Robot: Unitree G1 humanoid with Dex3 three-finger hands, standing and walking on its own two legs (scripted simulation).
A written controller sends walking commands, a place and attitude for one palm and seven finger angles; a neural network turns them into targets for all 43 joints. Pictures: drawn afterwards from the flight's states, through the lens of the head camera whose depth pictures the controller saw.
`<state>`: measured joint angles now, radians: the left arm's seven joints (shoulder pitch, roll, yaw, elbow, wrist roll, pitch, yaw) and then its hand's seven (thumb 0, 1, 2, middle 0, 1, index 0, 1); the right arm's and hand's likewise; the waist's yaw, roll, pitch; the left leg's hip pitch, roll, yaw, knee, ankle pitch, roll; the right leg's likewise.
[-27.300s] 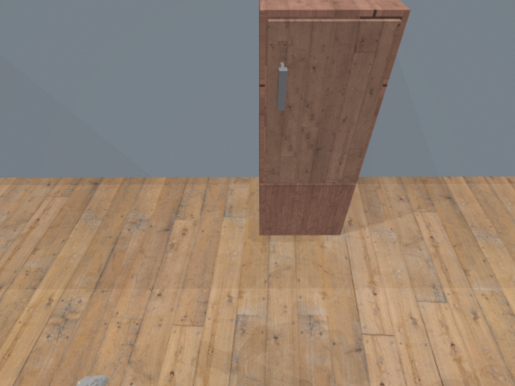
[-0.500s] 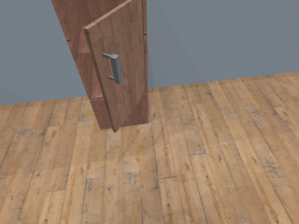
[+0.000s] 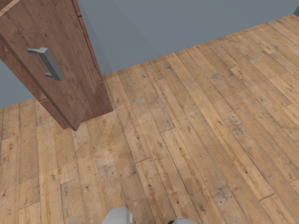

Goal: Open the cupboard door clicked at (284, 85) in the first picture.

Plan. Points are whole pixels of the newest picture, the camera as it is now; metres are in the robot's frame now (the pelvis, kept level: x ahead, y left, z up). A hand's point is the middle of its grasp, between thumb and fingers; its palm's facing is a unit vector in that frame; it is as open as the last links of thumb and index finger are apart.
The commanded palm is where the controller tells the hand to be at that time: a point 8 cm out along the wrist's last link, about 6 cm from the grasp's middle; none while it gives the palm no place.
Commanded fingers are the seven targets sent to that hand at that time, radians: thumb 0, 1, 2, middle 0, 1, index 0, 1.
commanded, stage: walk to a spot facing it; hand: left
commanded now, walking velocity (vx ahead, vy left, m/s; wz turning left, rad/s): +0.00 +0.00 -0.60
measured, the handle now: (45, 64) +0.56 +0.40 +0.04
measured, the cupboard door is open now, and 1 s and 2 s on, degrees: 54 54 54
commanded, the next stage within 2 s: none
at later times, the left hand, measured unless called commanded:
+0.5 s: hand (104, 199) +0.19 +0.16 -0.16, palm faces -0.31 -0.92 -0.24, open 7.4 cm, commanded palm none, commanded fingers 0.00 0.90 0.90 -0.20 -0.30 -0.20 -0.30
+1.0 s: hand (136, 155) +0.34 +0.08 -0.17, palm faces -0.53 -0.83 -0.18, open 7.4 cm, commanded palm none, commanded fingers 0.00 0.90 0.90 -0.20 -0.30 -0.20 -0.30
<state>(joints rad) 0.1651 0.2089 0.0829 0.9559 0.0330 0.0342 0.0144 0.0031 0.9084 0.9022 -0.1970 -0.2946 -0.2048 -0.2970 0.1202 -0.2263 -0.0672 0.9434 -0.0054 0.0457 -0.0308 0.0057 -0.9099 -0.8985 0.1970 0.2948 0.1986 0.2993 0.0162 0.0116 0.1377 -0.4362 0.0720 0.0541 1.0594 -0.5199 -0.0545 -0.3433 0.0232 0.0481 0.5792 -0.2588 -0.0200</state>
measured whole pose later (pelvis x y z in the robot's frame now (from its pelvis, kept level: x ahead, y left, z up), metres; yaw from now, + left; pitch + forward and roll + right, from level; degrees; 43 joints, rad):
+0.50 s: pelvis +0.03 -0.01 -0.01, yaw -18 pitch +2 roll -1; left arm 0.16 0.25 0.08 0.91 0.03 0.04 -0.07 0.01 0.91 0.90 -0.19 -0.29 -0.20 -0.30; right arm 0.29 -0.24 -0.04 0.92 -0.03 0.00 -0.02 0.00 -0.90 -0.90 0.20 0.30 0.20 0.30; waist -0.01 0.03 0.07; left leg -0.20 0.18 0.20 0.61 -0.40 -0.07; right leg -0.33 -0.02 -0.10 0.61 -0.38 0.00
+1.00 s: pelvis +0.20 -0.07 +0.00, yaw -35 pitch +1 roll -1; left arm 0.26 0.23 0.09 1.01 0.04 0.00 -0.04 0.01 0.91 0.90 -0.20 -0.29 -0.20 -0.30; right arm 0.25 -0.17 -0.02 0.90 -0.04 -0.08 -0.01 0.00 -0.91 -0.90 0.20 0.29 0.20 0.30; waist 0.00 -0.03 0.03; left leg -0.29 0.08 0.11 0.55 -0.28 -0.01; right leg -0.45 0.00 0.00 1.18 -0.40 -0.03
